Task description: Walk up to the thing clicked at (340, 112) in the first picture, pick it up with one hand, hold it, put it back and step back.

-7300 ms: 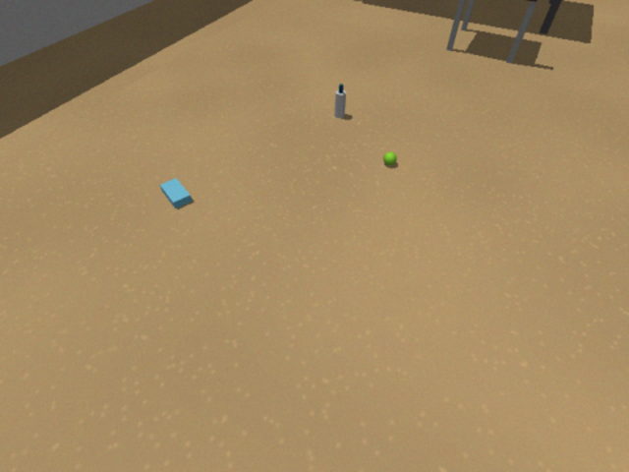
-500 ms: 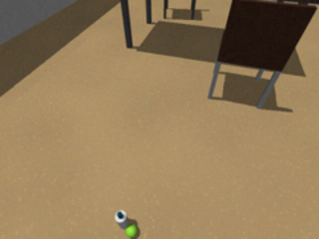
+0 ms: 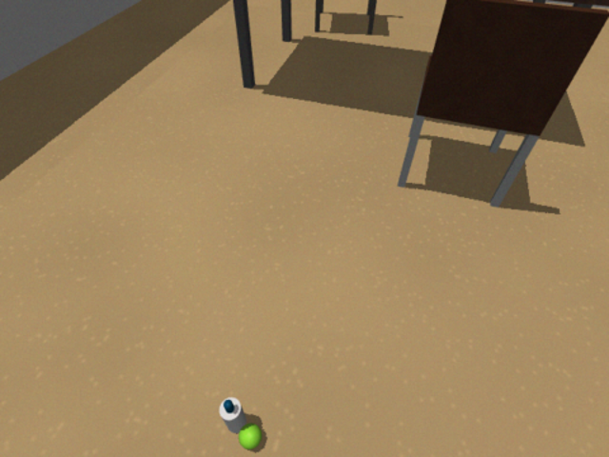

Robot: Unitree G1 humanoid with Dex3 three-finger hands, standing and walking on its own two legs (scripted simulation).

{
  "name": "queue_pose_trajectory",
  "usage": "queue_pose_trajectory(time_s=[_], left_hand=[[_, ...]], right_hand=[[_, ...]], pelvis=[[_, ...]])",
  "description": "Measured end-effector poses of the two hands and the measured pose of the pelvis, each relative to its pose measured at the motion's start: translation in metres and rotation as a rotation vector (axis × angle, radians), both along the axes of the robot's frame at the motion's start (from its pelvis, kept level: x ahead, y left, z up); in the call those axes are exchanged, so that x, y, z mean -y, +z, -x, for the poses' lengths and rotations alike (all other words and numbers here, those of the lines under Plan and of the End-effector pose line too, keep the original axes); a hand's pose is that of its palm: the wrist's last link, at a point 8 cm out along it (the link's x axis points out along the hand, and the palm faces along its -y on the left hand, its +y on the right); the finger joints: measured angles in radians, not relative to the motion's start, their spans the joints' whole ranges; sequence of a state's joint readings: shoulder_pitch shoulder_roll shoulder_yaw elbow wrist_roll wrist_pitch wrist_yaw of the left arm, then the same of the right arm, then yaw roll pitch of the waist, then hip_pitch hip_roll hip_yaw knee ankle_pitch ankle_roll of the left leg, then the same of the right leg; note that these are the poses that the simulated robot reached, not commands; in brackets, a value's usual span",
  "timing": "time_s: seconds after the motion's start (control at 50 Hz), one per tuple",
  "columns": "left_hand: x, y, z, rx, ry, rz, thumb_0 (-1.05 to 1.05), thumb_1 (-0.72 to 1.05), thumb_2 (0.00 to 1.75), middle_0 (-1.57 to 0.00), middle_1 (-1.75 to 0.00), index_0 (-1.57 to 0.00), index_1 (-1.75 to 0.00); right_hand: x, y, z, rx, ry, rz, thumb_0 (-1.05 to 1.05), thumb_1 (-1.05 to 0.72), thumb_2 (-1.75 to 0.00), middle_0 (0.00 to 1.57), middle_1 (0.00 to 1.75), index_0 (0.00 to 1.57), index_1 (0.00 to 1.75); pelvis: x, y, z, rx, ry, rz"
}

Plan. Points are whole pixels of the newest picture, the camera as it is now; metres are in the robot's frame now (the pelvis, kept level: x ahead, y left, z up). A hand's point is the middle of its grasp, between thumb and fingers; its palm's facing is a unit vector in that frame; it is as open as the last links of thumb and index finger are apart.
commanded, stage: stand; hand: left
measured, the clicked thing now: (232, 413) +0.36 +0.21 -0.68
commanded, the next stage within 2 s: go down in 1.92 s
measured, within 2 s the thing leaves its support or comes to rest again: neither
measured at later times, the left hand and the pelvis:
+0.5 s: hand out of the picture +0.06 +0.25 -0.16, palm faces +0.00 -0.94 -0.35, open 7.4 cm; pelvis -0.01 -0.01 +0.00, yaw +1 degrees
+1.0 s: hand out of the picture +0.07 +0.25 -0.15, palm faces +0.00 -0.94 -0.35, open 7.4 cm; pelvis +0.00 -0.01 +0.00, yaw +1 degrees
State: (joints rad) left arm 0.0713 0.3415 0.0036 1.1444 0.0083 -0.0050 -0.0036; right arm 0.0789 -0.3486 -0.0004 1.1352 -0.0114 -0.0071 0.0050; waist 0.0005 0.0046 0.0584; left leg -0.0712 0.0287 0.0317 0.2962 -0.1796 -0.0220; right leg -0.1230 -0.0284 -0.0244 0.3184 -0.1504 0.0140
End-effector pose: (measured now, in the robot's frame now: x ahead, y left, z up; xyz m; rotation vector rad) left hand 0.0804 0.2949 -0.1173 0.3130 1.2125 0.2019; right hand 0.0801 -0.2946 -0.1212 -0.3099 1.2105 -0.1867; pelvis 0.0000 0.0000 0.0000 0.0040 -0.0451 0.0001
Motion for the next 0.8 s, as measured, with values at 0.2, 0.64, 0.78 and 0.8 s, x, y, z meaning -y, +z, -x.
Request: queue_pose_trajectory(time_s=[0.2, 0.64, 0.78, 0.8], left_hand=[[0.001, 0.001, 0.016, -0.014, 0.014, -0.006, 0.00, 0.90, 0.90, -0.21, -0.30, -0.20, -0.30], [0.006, -0.001, 0.025, -0.024, 0.018, -0.003, 0.00, 0.90, 0.90, -0.21, -0.30, -0.20, -0.30], [0.007, 0.000, 0.020, -0.009, 0.014, -0.003, 0.00, 0.90, 0.90, -0.21, -0.30, -0.20, -0.30], [0.007, 0.000, 0.020, -0.007, 0.014, -0.003, 0.00, 0.90, 0.90, -0.21, -0.30, -0.20, -0.30]], right_hand=[[0.002, -0.002, 0.009, -0.013, 0.007, -0.009, 0.00, -0.90, -0.90, 0.20, 0.30, 0.20, 0.30], [0.009, -0.004, 0.021, -0.040, 0.006, -0.005, 0.00, -0.90, -0.90, 0.20, 0.30, 0.20, 0.30], [0.009, -0.003, 0.019, -0.031, 0.009, -0.003, 0.00, -0.90, -0.90, 0.20, 0.30, 0.20, 0.30], [0.009, -0.003, 0.018, -0.030, 0.010, -0.003, 0.00, -0.90, -0.90, 0.20, 0.30, 0.20, 0.30]], pelvis=[[0.003, 0.000, 0.005, 0.003, 0.006, 0.000], [0.009, 0.000, 0.007, 0.001, 0.012, 0.001], [0.009, -0.001, 0.006, 0.001, 0.012, 0.002], [0.009, -0.001, 0.006, 0.001, 0.013, 0.002]])
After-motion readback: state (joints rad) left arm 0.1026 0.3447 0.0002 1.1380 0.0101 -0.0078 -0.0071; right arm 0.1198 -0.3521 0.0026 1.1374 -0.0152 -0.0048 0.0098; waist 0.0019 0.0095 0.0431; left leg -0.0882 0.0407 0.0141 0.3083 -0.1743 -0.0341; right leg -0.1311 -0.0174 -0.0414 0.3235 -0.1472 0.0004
